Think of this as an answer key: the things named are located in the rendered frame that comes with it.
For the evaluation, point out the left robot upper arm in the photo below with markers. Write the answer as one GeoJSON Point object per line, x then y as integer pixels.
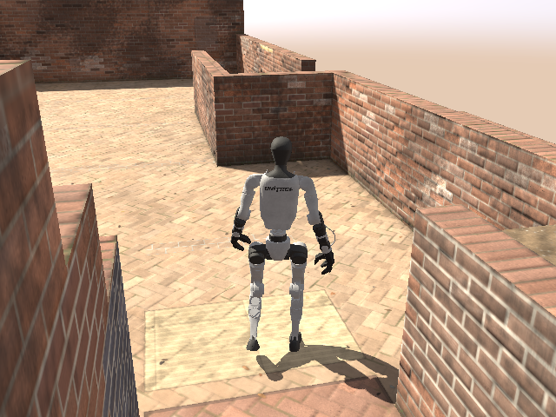
{"type": "Point", "coordinates": [252, 182]}

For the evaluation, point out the robot head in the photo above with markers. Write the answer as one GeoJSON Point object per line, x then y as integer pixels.
{"type": "Point", "coordinates": [281, 149]}

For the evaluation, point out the robot right forearm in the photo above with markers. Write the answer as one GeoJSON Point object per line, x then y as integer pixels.
{"type": "Point", "coordinates": [321, 236]}

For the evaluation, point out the robot right shin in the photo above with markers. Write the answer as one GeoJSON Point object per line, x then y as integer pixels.
{"type": "Point", "coordinates": [296, 313]}

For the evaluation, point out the robot left forearm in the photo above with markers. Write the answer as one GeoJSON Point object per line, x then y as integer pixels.
{"type": "Point", "coordinates": [238, 225]}

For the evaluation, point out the left robot hand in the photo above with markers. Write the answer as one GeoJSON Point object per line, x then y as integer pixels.
{"type": "Point", "coordinates": [242, 238]}

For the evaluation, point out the right robot hand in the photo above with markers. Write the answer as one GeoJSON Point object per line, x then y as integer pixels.
{"type": "Point", "coordinates": [328, 262]}

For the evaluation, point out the right robot upper arm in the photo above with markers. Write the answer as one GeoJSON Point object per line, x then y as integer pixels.
{"type": "Point", "coordinates": [311, 199]}

